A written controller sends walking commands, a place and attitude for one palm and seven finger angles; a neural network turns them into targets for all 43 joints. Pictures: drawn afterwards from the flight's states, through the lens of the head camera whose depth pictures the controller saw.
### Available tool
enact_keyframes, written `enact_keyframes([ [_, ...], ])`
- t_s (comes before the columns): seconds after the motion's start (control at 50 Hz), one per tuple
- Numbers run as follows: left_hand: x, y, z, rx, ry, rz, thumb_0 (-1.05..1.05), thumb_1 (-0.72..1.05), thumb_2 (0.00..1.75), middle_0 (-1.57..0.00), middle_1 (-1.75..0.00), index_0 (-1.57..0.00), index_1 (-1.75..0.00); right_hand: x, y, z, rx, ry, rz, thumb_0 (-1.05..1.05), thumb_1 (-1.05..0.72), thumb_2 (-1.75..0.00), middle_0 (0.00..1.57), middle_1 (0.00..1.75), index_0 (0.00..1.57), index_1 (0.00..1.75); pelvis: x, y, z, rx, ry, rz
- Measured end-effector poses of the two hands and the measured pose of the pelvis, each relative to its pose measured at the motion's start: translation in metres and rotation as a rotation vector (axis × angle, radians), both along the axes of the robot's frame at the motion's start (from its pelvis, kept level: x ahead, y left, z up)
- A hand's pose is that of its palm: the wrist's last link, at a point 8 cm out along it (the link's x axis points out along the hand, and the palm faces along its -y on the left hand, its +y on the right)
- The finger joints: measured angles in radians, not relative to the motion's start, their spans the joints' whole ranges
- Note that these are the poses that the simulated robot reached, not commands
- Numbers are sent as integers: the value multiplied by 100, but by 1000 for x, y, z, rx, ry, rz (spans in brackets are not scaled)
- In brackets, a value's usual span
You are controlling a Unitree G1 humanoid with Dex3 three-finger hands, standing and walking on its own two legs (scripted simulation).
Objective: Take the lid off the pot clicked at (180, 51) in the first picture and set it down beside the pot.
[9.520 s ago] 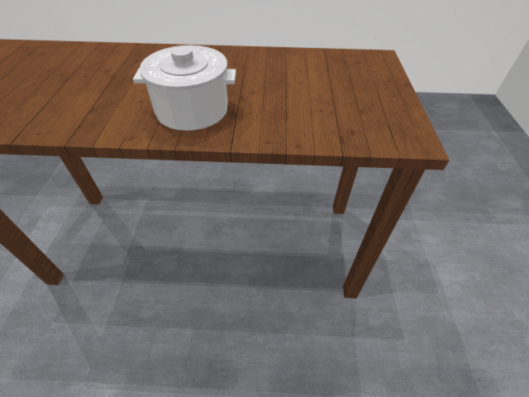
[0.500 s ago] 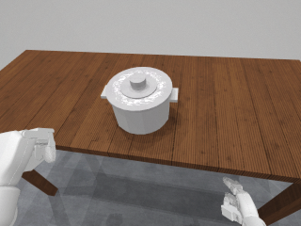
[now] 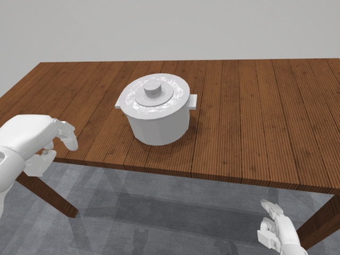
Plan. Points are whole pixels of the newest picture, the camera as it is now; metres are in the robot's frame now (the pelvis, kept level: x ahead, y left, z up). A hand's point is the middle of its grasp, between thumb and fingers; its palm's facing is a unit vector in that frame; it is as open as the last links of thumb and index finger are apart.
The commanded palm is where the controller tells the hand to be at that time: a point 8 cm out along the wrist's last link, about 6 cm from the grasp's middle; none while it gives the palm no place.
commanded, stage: reach forward and open the fingers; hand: left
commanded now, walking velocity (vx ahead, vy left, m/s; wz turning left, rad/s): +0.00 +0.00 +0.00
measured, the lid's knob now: (152, 87) +0.49 +0.10 +0.15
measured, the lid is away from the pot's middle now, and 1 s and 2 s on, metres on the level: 0.00 0.00 0.00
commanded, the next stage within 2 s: move the open hand above the knob in 0.42 s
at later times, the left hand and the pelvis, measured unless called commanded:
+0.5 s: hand (56, 117) +0.30 +0.24 +0.23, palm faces -0.01 +0.09 -1.00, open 10.0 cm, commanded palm +0.26 +0.24 +0.28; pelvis -0.02 +0.00 +0.00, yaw -1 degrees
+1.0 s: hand (92, 112) +0.34 +0.19 +0.20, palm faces -0.11 +0.04 -0.99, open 10.1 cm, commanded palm +0.31 +0.20 +0.28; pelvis -0.01 +0.00 +0.00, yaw -1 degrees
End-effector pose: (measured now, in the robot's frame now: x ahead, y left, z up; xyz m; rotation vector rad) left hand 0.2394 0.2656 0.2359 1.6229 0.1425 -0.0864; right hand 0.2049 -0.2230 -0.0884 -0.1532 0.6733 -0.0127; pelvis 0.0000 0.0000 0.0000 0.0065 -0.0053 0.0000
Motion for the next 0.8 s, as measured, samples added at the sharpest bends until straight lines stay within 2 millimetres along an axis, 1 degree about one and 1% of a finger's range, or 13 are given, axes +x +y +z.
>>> enact_keyframes([
  [0.08, 4, -10, 2, -1, 19, -58, 0, -7, 151, -101, -45, -101, -45, -14, -5, -1, -10, 7, -16, 2, -90, -90, 20, 30, 20, 30, -5, 1, 0, 4, -2, -6],
  [0.14, 6, -16, 11, 25, -7, -104, 0, -16, 156, -97, -35, -97, -34, -23, -7, -2, -17, 12, -25, 2, -90, -90, 20, 30, 20, 30, -9, 2, 0, 6, -9, -9],
  [0.22, 13, -9, 25, 1, -72, -80, 0, -26, 160, -92, -23, -93, -22, -32, -8, -4, -10, 24, -33, 2, -90, -90, 20, 30, 20, 30, -15, 2, -1, 9, -15, -11],
  [0.26, 18, -5, 26, -24, -85, -46, 0, -29, 161, -91, -18, -91, -18, -35, -8, -5, -3, 28, -34, 2, -90, -90, 20, 30, 20, 30, -18, 3, -1, 13, -15, -14],
  [0.3, 20, -9, 24, -38, -84, -36, 0, -32, 161, -89, -15, -90, -15, -36, -7, -5, 7, 25, -35, 2, -90, -90, 20, 30, 20, 30, -20, 4, -2, 16, -15, -17],
  [0.36, 20, -27, 19, -22, -69, -92, 0, -34, 161, -88, -12, -88, -12, -35, -4, -4, 12, 10, -32, 2, -90, -90, 20, 30, 20, 30, -21, 5, -2, 19, -18, -19],
  [0.42, 24, -39, 25, 31, -75, -146, 0, -35, 161, -87, -10, -88, -10, -33, -1, -3, 14, -2, -28, 2, -90, -90, 20, 30, 20, 30, -22, 4, -3, 20, -21, -20],
  [0.52, 41, -25, 51, 17, -142, -61, 0, -36, 161, -87, -9, -87, -9, -30, 1, -3, 38, -4, -25, 2, -90, -90, 20, 30, 20, 30, -24, 1, -4, 21, -17, -19],
  [0.56, 43, -25, 55, -7, -155, -33, 0, -36, 161, -87, -9, -87, -8, -30, 1, -3, 52, -6, -23, 2, -90, -90, 20, 30, 20, 30, -23, 1, -3, 22, -10, -20],
  [0.6, 45, -33, 50, -23, -144, -41, 0, -36, 161, -86, -9, -87, -8, -28, 1, -4, 65, -7, -20, 2, -90, -90, 20, 30, 20, 30, -22, 1, -3, 22, -4, -20],
  [0.68, 51, -55, 28, 2, -69, -114, 0, -37, 161, -86, -8, -87, -8, -24, -1, -5, 57, -4, -15, 2, -90, -90, 20, 30, 20, 30, -19, 0, -3, 23, 1, -21],
  [0.72, 57, -61, 27, 32, -53, -136, 0, -37, 161, -87, -8, -87, -8, -24, -3, -5, 44, -1, -16, 2, -90, -90, 20, 30, 20, 30, -19, -2, -3, 22, 0, -19],
  [0.8, 71, -59, 49, 29, -113, -121, 0, -37, 161, -87, -8, -87, -8, -23, -7, -6, 34, 10, -23, 2, -90, -90, 20, 30, 20, 30, -15, -4, -3, 21, 7, -12],
])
